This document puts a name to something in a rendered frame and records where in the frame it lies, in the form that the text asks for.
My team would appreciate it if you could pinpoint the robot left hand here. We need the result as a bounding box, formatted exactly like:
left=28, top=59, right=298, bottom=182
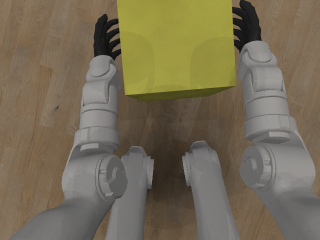
left=93, top=14, right=122, bottom=61

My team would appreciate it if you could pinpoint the robot right upper arm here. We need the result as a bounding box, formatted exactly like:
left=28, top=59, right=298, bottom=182
left=239, top=142, right=320, bottom=240

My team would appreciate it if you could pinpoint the robot right forearm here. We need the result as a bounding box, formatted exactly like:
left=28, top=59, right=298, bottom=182
left=237, top=40, right=316, bottom=176

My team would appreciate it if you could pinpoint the carton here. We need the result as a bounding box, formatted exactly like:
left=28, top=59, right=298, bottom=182
left=117, top=0, right=237, bottom=102

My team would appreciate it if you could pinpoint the robot left forearm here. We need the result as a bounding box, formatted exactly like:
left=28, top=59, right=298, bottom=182
left=61, top=55, right=123, bottom=189

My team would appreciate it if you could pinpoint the robot right hand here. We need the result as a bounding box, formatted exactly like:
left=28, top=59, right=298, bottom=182
left=232, top=0, right=262, bottom=54

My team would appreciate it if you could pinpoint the robot left upper arm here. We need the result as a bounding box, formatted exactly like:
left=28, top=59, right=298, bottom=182
left=9, top=153, right=128, bottom=240

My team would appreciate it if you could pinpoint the left robot shin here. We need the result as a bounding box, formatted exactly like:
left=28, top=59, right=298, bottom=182
left=121, top=146, right=148, bottom=166

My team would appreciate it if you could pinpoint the right robot shin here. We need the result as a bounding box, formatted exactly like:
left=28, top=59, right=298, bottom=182
left=188, top=141, right=222, bottom=172

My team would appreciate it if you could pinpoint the robot shin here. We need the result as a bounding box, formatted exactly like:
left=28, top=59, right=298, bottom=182
left=188, top=141, right=222, bottom=172
left=121, top=146, right=148, bottom=166

